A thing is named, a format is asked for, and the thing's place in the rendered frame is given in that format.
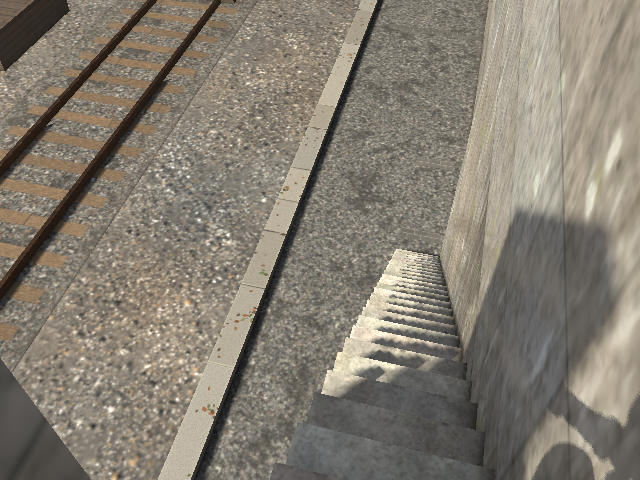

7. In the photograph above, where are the stairs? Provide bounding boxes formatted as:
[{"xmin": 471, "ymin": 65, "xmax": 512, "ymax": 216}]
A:
[{"xmin": 270, "ymin": 249, "xmax": 495, "ymax": 480}]

